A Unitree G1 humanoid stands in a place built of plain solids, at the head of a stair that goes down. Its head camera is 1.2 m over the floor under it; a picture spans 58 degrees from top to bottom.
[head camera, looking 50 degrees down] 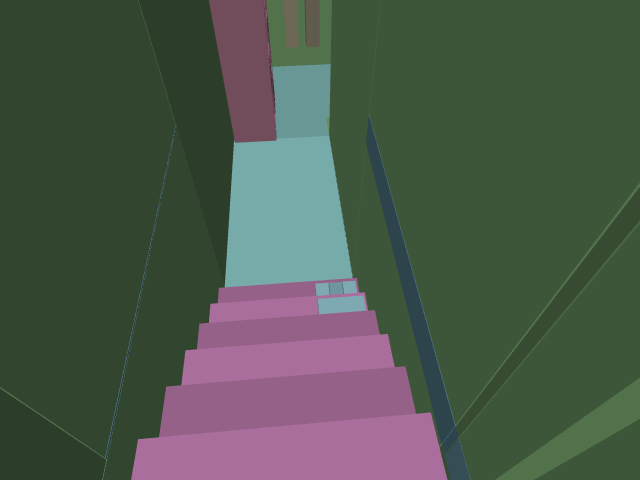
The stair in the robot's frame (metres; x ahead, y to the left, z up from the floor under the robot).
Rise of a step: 0.19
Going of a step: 0.24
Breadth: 0.90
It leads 5 degrees to the left of straight ahead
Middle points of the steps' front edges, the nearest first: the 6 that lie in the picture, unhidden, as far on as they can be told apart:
0.42 0.10 -0.19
0.66 0.12 -0.38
0.89 0.14 -0.57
1.13 0.16 -0.75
1.36 0.18 -0.94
1.60 0.20 -1.13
